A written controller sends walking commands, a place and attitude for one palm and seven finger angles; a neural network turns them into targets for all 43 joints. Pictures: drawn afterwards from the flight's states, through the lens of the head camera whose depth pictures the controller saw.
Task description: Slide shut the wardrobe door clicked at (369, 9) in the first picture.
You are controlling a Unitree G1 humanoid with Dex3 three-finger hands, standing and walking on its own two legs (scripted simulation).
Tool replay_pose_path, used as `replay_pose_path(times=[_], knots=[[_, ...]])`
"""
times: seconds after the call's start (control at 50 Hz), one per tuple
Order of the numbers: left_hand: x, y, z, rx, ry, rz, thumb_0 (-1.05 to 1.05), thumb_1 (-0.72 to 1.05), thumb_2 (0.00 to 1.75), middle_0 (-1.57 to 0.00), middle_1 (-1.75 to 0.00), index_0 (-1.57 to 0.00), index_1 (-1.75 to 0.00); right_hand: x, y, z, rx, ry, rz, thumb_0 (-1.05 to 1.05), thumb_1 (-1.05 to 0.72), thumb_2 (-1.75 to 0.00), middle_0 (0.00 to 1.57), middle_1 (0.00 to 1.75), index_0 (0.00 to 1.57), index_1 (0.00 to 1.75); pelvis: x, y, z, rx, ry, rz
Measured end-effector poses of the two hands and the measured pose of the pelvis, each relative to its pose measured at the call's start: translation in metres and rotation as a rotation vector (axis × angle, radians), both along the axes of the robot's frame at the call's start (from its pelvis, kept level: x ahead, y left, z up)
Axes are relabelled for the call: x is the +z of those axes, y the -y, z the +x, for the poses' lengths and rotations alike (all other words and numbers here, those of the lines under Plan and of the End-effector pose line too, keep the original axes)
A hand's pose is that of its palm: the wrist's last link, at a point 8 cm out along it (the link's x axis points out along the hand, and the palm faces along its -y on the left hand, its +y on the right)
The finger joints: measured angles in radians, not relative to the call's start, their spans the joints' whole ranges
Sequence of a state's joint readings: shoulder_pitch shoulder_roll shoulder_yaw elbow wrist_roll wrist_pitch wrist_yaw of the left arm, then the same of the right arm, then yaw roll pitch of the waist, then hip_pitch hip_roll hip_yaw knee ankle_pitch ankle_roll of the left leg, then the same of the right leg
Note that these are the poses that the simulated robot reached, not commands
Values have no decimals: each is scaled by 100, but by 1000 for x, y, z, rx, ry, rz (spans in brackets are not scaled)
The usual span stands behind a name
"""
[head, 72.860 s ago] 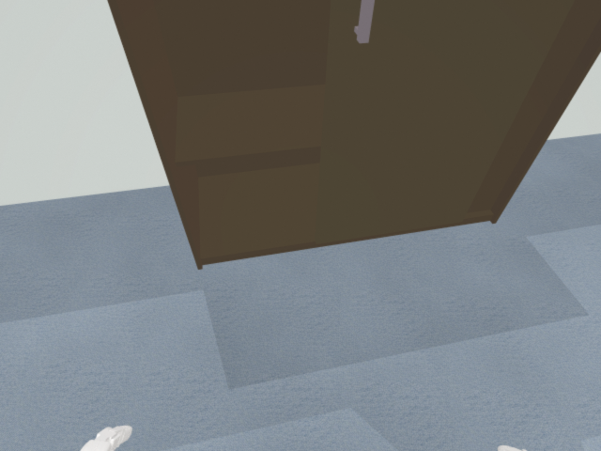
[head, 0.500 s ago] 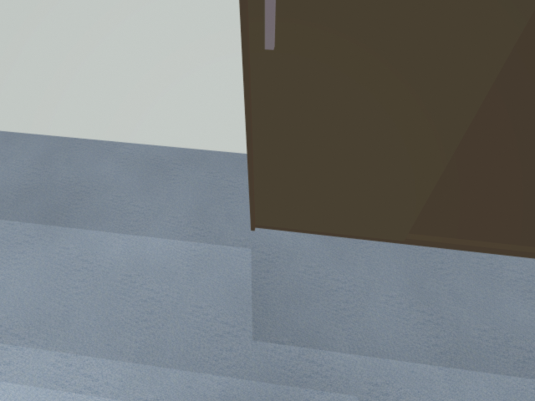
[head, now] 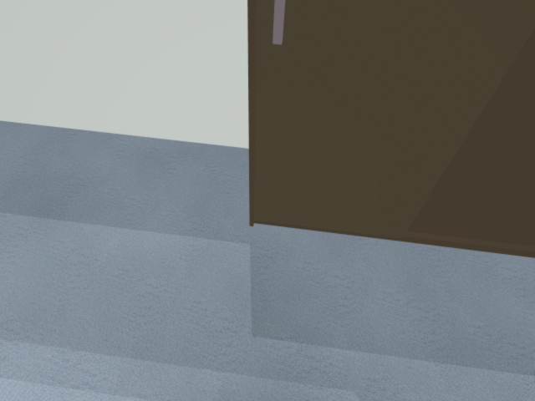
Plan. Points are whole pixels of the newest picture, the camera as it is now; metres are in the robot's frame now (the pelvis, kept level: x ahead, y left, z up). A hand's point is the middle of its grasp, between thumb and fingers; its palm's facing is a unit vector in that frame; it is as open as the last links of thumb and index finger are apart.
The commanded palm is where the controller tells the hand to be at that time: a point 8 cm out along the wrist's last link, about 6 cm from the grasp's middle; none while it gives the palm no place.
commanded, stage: look to check the result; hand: right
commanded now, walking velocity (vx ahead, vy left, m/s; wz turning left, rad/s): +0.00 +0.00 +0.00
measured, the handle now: out of the picture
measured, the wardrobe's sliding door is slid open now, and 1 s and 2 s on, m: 0.00 0.00 0.00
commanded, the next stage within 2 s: stand and wait in 0.46 s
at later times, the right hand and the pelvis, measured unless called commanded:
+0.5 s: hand out of the picture +0.04 -0.15 -0.17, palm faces +0.01 +0.98 -0.20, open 7.3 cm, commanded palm none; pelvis +0.03 +0.02 +0.00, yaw +0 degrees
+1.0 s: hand out of the picture +0.06 -0.16 -0.17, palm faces +0.01 +0.98 -0.19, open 7.4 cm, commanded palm none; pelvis +0.05 +0.02 +0.00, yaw +0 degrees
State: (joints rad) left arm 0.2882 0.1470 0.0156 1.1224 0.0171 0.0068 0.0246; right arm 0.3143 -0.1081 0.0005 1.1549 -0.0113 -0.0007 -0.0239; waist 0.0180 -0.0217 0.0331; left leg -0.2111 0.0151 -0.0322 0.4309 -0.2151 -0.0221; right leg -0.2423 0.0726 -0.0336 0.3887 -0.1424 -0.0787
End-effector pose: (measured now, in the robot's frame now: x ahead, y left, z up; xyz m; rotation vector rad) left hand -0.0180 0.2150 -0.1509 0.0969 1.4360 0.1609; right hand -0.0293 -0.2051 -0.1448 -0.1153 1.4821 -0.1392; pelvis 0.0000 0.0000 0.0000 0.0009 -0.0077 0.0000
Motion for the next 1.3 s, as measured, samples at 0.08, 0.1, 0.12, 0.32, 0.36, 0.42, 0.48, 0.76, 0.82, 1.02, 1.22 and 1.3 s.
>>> replay_pose_path(times=[0.08, 0.1, 0.12, 0.32, 0.36, 0.42, 0.48, 0.76, 0.82, 1.02, 1.22, 1.3], knots=[[0, -4, -1, 1, -17, 0, 1, 91, 90, -20, -30, -20, -30, 0, -7, 3, -2, -9, 6, 0, -91, -90, 20, 30, 20, 30, 0, -5, 4, 0, -2, 0], [0, -4, -1, 0, -20, -1, 1, 91, 90, -20, -30, -20, -30, 0, -8, 4, -1, -8, 6, 0, -91, -90, 20, 30, 20, 30, 0, -6, 5, 0, -2, -1], [0, -5, -1, 0, -23, -2, 1, 91, 90, -20, -30, -20, -30, 0, -9, 7, -1, -6, 6, 0, -91, -90, 20, 30, 20, 30, 1, -7, 6, 0, -2, -1], [0, -5, 14, 0, -19, -17, 1, 91, 90, -20, -30, -20, -30, 1, -10, 38, 22, 32, -15, 1, -92, -90, 20, 30, 20, 30, 1, -14, 18, 3, -2, -3], [0, -5, 18, -2, -17, -18, 1, 91, 90, -20, -30, -20, -30, 1, -8, 44, 23, 40, -21, 1, -92, -90, 20, 30, 20, 30, 2, -15, 20, 3, -3, -3], [0, -7, 24, -8, -16, -15, 1, 91, 90, -20, -30, -20, -30, 2, -6, 53, 23, 52, -29, 1, -92, -90, 20, 30, 20, 30, 2, -16, 25, 3, -3, -3], [1, -10, 30, -13, -12, -10, 1, 91, 90, -20, -30, -20, -30, 3, -4, 60, 23, 62, -35, 1, -92, -90, 20, 30, 20, 30, 2, -17, 29, 2, -3, -4], [4, -23, 64, -36, 27, 26, 1, 91, 90, -20, -30, -20, -30, 2, -1, 80, 24, 73, -36, 0, -91, -90, 20, 30, 20, 30, 3, -17, 44, 5, 0, -5], [5, -25, 69, -40, 33, 30, 1, 91, 90, -20, -30, -20, -30, 2, -1, 82, 23, 71, -34, 0, -91, -90, 20, 30, 20, 30, 3, -17, 47, 5, 0, -5], [6, -27, 82, -46, 47, 38, 1, 91, 90, -20, -30, -20, -30, 2, 1, 89, 24, 74, -34, 0, -91, -90, 20, 30, 20, 30, 3, -16, 53, 7, 2, -5], [7, -27, 86, -46, 48, 41, 1, 91, 90, -20, -30, -20, -30, 2, 5, 97, 25, 87, -42, 0, -90, -90, 20, 30, 20, 30, 3, -16, 57, 5, 5, -5], [7, -27, 86, -46, 46, 42, 1, 91, 90, -20, -30, -20, -30, 3, 7, 99, 27, 91, -45, 0, -90, -90, 20, 30, 20, 30, 3, -15, 57, 5, 7, -5]])
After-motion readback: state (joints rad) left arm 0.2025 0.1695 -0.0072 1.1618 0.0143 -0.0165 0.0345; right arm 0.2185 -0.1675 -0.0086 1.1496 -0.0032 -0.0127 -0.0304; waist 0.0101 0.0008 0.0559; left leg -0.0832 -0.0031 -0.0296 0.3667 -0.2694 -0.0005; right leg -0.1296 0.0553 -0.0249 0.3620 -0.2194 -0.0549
